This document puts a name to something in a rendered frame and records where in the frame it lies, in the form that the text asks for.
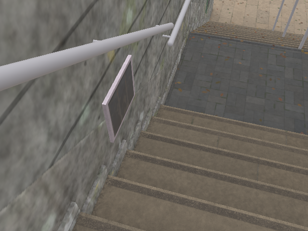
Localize stairs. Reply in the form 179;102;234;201
72;104;308;231
192;20;308;50

